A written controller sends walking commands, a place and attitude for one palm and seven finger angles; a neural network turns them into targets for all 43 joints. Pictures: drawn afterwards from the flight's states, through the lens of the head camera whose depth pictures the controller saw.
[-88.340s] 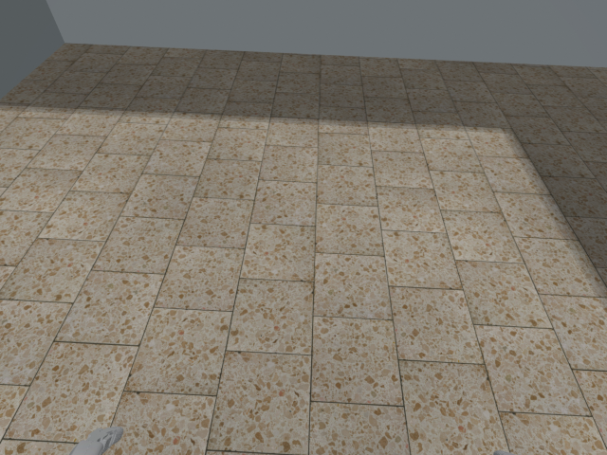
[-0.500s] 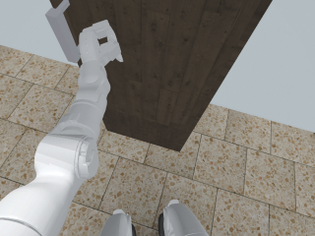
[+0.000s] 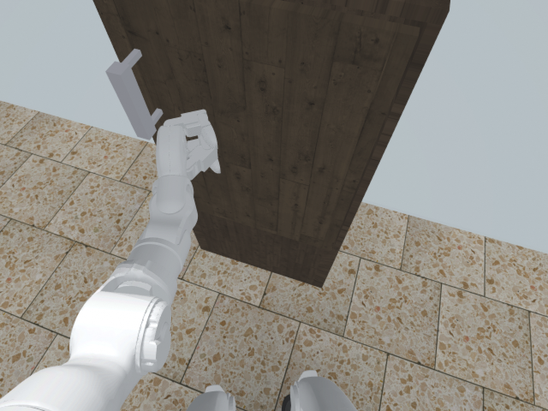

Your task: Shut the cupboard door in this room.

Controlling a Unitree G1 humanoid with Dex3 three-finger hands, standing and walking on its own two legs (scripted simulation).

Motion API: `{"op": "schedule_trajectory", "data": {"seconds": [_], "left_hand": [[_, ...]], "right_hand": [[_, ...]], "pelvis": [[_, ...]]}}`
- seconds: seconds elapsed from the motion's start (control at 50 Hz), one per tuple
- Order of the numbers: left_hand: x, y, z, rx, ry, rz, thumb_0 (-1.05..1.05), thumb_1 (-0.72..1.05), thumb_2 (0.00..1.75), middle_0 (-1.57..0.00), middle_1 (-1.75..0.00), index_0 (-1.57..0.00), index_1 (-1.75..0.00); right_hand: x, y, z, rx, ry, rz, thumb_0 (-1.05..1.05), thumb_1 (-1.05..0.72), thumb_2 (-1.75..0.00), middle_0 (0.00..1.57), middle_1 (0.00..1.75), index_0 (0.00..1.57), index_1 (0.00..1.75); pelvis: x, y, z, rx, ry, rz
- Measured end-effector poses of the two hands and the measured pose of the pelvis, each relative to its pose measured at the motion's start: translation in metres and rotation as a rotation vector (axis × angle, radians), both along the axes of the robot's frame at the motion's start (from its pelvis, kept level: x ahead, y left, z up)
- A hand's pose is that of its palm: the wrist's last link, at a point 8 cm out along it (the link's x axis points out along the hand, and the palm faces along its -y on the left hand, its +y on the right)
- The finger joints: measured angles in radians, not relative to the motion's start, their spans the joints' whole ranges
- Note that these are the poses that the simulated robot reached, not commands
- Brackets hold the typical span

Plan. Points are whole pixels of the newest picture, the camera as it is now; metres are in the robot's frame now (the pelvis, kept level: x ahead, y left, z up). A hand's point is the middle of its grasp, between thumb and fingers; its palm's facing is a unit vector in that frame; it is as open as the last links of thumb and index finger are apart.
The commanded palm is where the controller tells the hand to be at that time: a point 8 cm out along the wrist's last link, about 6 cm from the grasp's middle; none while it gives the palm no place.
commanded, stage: pull the fist back off the door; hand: left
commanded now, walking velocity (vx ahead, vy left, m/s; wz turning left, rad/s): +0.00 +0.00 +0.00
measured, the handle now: (140, 95) +0.61 +0.18 +0.08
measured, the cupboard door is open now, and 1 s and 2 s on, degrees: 0 0 0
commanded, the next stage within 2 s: draw the hand back to the body in 0.18 s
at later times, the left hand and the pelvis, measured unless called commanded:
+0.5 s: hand (189, 156) +0.44 +0.08 +0.11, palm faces +0.08 -1.00 +0.00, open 3.1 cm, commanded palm +0.39 +0.13 +0.11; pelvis +0.02 +0.00 +0.02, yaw -1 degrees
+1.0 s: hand (80, 241) +0.30 +0.17 +0.16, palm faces +0.10 -0.98 -0.18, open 3.1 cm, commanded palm +0.27 +0.23 +0.17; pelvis +0.02 +0.02 +0.05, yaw +0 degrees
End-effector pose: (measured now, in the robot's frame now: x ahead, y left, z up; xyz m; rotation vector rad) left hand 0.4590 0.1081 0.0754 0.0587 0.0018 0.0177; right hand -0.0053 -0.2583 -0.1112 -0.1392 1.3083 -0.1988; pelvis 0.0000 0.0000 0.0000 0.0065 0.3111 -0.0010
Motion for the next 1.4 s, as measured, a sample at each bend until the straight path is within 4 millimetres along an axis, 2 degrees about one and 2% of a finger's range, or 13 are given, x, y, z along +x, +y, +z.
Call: {"op": "schedule_trajectory", "data": {"seconds": [0.08,0.16,0.24,0.36,0.42,0.52,0.6,0.68,0.76,0.84,0.96,1.18,1.4], "left_hand": [[-0.016,-0.004,-0.014,-0.077,0.051,0.022,0.01,0.9,0.9,-1.3,-1.5,-1.3,-1.5],[-0.024,-0.011,0.004,-0.102,-0.079,0.017,0.02,0.9,0.9,-1.3,-1.5,-1.3,-1.5],[-0.021,-0.015,0.02,-0.014,-0.14,-0.021,0.01,0.9,0.9,-1.3,-1.5,-1.3,-1.5],[-0.016,-0.008,0.002,-0.025,0.051,0.023,0.01,0.9,0.9,-1.3,-1.5,-1.3,-1.5],[-0.024,0.005,0.005,-0.095,0.019,0.069,0.01,0.9,0.9,-1.3,-1.5,-1.3,-1.5],[-0.051,0.031,0.04,-0.029,-0.165,0.045,0.02,0.9,0.9,-1.3,-1.5,-1.3,-1.5],[-0.074,0.049,0.046,0.012,-0.103,0.008,0.01,0.9,0.9,-1.3,-1.5,-1.3,-1.5],[-0.099,0.061,0.045,-0.053,-0.007,0.014,0.01,0.9,0.9,-1.3,-1.5,-1.3,-1.5],[-0.123,0.067,0.06,-0.067,-0.068,0.009,0.02,0.9,0.9,-1.3,-1.49,-1.3,-1.5],[-0.144,0.078,0.079,-0.019,-0.138,0.004,0.01,0.9,0.9,-1.27,-1.46,-1.27,-1.46],[-0.173,0.105,0.09,0.11,-0.077,0.046,0.01,0.9,0.9,-1.16,-1.34,-1.16,-1.34],[-0.227,0.157,0.118,0.206,-0.073,0.21,0.01,0.9,0.9,-0.88,-1.03,-0.88,-1.04],[-0.271,0.208,0.14,0.311,-0.081,0.369,0.01,0.9,0.9,-0.58,-0.7,-0.58,-0.71]], "right_hand": [[0.023,-0.005,0.005,-0.024,-0.058,0.013,0.0,-0.91,-0.9,0.2,0.3,0.2,0.3],[0.049,-0.005,0.006,-0.031,-0.138,0.033,0.0,-0.91,-0.9,0.2,0.3,0.2,0.3],[0.068,0.001,0.001,-0.01,-0.184,0.05,0.0,-0.91,-0.9,0.2,0.3,0.2,0.3],[0.078,0.014,0.001,0.028,-0.193,0.043,0.0,-0.91,-0.9,0.2,0.3,0.2,0.3],[0.077,0.017,0.006,0.034,-0.199,0.035,0.0,-0.91,-0.9,0.2,0.3,0.2,0.3],[0.081,0.018,0.012,0.046,-0.22,0.034,0.0,-0.9,-0.9,0.2,0.3,0.2,0.3],[0.093,0.016,0.02,0.048,-0.243,0.034,0.0,-0.9,-0.9,0.2,0.3,0.2,0.3],[0.117,0.014,0.036,0.018,-0.321,0.043,0.01,-0.9,-0.9,0.2,0.3,0.2,0.3],[0.149,0.017,0.057,-0.012,-0.446,0.081,0.01,-0.9,-0.9,0.2,0.3,0.2,0.3],[0.178,0.026,0.075,-0.012,-0.552,0.119,0.01,-0.91,-0.9,0.2,0.3,0.2,0.3],[0.204,0.048,0.095,0.001,-0.611,0.142,0.01,-0.9,-0.9,0.2,0.3,0.2,0.3],[0.211,0.081,0.097,0.032,-0.6,0.211,0.01,-0.9,-0.9,0.2,0.3,0.2,0.3],[0.204,0.082,0.093,0.02,-0.576,0.203,0.01,-0.9,-0.9,0.2,0.3,0.2,0.3]], "pelvis": [[0.002,0.001,0.005,0.0,-0.014,-0.001],[0.006,0.001,0.004,0.005,-0.021,-0.006],[0.007,0.0,0.001,0.009,-0.029,-0.003],[0.007,0.001,0.007,0.012,-0.041,-0.006],[0.01,0.001,0.012,0.016,-0.048,-0.021],[0.018,0.0,0.017,0.017,-0.079,-0.03],[0.021,0.002,0.025,0.009,-0.13,-0.02],[0.02,0.004,0.033,0.002,-0.181,-0.01],[0.018,0.007,0.037,0.0,-0.218,-0.004],[0.016,0.009,0.04,0.001,-0.251,-0.002],[0.017,0.013,0.051,-0.002,-0.311,0.007],[0.023,0.025,0.061,-0.008,-0.369,0.018],[0.026,0.033,0.063,-0.015,-0.382,0.017]]}}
